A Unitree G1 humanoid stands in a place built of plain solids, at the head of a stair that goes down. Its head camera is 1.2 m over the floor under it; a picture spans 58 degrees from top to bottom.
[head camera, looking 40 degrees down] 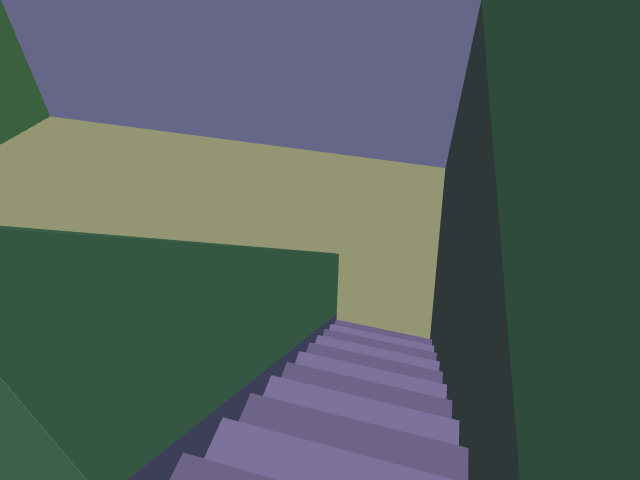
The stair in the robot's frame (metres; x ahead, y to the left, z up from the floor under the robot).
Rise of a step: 0.20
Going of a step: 0.23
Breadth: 0.97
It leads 15 degrees to the right of straight ahead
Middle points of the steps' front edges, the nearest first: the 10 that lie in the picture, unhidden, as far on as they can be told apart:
0.72 -0.09 -0.41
0.95 -0.15 -0.61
1.17 -0.21 -0.82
1.39 -0.27 -1.02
1.62 -0.33 -1.23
1.84 -0.39 -1.43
2.06 -0.45 -1.64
2.29 -0.51 -1.84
2.51 -0.57 -2.05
2.74 -0.63 -2.25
